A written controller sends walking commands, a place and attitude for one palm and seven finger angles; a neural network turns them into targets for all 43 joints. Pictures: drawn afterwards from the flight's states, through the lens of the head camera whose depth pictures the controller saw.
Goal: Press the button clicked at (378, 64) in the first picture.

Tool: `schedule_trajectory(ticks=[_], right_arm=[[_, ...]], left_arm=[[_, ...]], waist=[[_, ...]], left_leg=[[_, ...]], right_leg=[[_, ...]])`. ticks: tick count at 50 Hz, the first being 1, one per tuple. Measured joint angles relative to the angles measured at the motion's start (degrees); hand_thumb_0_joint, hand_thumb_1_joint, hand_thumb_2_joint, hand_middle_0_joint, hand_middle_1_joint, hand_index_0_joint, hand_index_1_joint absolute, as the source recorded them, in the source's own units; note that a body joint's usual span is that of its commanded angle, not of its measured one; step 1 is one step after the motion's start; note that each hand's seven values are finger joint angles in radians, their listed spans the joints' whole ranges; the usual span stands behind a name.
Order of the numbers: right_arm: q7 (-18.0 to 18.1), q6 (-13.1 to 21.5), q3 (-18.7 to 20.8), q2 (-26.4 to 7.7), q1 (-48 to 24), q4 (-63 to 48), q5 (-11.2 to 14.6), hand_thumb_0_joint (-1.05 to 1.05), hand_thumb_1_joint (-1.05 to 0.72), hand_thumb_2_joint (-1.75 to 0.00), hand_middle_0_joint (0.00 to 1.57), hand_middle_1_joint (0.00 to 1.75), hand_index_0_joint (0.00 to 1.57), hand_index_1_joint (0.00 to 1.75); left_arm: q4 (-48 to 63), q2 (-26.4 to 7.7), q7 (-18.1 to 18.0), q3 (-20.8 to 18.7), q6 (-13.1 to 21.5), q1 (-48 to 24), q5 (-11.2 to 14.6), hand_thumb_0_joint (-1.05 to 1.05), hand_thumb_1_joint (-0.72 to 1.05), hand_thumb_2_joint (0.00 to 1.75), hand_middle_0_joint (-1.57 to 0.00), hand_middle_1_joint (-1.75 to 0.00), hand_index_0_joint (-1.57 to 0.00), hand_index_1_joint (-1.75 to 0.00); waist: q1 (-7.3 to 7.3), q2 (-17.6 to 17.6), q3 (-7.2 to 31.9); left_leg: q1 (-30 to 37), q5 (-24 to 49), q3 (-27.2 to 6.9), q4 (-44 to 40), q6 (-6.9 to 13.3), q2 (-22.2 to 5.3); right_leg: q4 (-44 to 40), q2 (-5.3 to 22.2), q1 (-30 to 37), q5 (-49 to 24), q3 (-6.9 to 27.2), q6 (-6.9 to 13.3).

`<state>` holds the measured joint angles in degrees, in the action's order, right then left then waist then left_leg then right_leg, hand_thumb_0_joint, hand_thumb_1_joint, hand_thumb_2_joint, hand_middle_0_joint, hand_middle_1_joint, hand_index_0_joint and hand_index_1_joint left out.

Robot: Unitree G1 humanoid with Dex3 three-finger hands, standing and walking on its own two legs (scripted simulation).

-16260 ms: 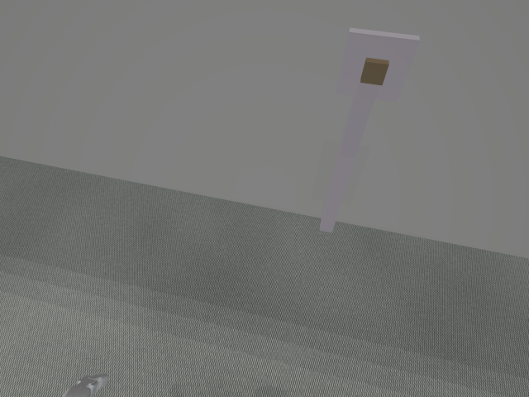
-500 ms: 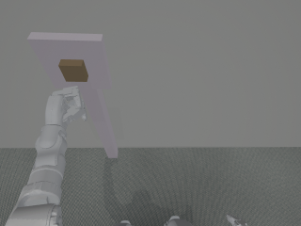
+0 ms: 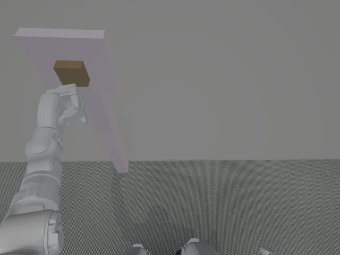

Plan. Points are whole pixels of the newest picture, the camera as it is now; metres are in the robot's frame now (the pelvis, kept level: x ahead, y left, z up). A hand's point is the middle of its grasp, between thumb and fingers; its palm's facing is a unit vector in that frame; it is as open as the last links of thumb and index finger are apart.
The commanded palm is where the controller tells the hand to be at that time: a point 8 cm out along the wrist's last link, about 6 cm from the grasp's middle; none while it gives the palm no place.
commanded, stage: press the button with the knuckle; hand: left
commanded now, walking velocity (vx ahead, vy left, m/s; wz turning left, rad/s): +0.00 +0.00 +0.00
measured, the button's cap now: (73, 73) +0.52 +0.23 +0.09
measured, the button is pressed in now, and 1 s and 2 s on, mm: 0 9 0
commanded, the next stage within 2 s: hold the button down briefly in 0.78 s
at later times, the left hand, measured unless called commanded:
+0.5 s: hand (84, 98) +0.47 +0.20 +0.07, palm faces +0.02 -1.00 -0.01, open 3.0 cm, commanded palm +0.45 +0.25 +0.07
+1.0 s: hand (84, 96) +0.47 +0.21 +0.06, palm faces +0.04 -1.00 -0.02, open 2.8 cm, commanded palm +0.47 +0.24 +0.07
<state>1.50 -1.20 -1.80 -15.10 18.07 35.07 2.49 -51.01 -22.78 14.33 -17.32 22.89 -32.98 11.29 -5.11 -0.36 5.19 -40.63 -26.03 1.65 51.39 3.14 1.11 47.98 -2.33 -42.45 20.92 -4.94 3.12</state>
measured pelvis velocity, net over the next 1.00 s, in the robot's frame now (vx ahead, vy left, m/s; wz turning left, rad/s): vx -0.02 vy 0.01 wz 0.02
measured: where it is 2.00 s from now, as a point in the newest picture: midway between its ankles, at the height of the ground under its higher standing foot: outside the picture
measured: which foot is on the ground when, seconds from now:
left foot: down 0.00-1.00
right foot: down 0.00-1.00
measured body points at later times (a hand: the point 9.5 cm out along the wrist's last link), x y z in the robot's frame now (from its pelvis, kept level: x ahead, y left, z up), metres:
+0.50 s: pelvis +0.01 +0.01 +0.00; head +0.10 +0.03 +0.44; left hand +0.46 +0.26 +0.07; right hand +0.04 -0.25 -0.12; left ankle -0.01 +0.08 -0.69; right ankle +0.02 -0.09 -0.69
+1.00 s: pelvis -0.02 +0.01 -0.01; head +0.09 +0.04 +0.42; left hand +0.47 +0.26 +0.07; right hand +0.00 -0.25 -0.13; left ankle -0.02 +0.08 -0.69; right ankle +0.02 -0.09 -0.69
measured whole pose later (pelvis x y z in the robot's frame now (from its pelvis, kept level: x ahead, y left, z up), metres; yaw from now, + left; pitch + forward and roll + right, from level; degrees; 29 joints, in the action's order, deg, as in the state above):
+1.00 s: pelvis -0.02 +0.01 -0.01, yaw +1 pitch +19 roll -3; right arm 0.4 -2.4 -2.5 -15.7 21.8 38.1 0.2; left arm -69.4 -26.6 11.1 -17.4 25.7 -51.0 7.1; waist -8.5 -1.1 5.7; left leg -49.7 -26.1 0.3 56.7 4.1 1.9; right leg 51.4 -1.2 -50.0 20.6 -6.6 2.2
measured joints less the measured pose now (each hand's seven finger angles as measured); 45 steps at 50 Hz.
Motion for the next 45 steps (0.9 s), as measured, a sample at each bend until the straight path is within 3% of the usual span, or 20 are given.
schedule_trajectory(ticks=[5,10,16,29,45], right_arm=[[-0.1,-0.7,-0.2,-0.1,0.9,0.5,0.0,0.01,-0.91,-0.9,0.2,0.3,0.2,0.3],[-0.2,-1.2,-0.2,0.1,1.6,-0.1,-0.2,0.01,-0.91,-0.9,0.2,0.3,0.2,0.3],[-0.7,-1.6,0.3,0.0,2.4,0.6,-0.6,0.0,-0.91,-0.9,0.2,0.3,0.2,0.3],[-1.2,-2.8,0.0,0.5,2.8,0.6,-1.0,0.0,-0.91,-0.9,0.2,0.3,0.2,0.3],[-0.9,-1.7,-0.6,-0.3,3.0,2.2,-1.9,0.0,-0.91,-0.9,0.2,0.3,0.2,0.3]], left_arm=[[-3.0,-0.3,1.1,-0.9,-0.2,-2.0,0.5,0.02,0.9,0.9,-1.3,-1.5,-1.3,-1.5],[-4.9,-1.6,0.8,-2.5,-0.6,-3.2,-0.7,0.02,0.9,0.9,-1.3,-1.5,-1.3,-1.5],[-4.1,-1.1,0.2,-1.6,1.4,-4.1,-0.7,0.02,0.9,0.9,-1.3,-1.5,-1.3,-1.5],[-8.6,-1.1,-0.8,-1.7,1.3,-7.6,-2.2,-0.02,0.85,0.91,-1.3,-1.5,-1.3,-1.5],[-16.6,-3.8,-1.7,-0.5,3.0,-16.1,-4.4,-0.02,0.79,0.95,-1.3,-1.5,-1.34,-1.5]], waist=[[-0.22,-0.1,0.6],[-1.11,0.2,0.5],[-1.15,-0.3,0.7],[-1.4,-0.3,1.1],[-3.12,-0.6,0.5]], left_leg=[[-0.3,-0.2,0.3,-0.1,0.1,-0.1],[-1.1,-0.4,0.5,0.1,0.2,-0.3],[-1.9,-0.8,0.4,0.7,0.4,-0.3],[-2.6,-0.9,0.5,1.2,0.9,0.0],[-7.9,-0.4,-1.1,4.7,1.0,0.6]], right_leg=[[0.0,-0.1,-0.5,0.1,0.4,-0.1],[0.1,-0.3,-1.3,0.1,0.5,-0.1],[0.3,-0.3,-1.9,0.3,0.5,-0.4],[0.5,0.0,-2.4,0.3,0.5,-1.0],[2.9,0.9,-6.5,-0.1,-1.3,-1.0]])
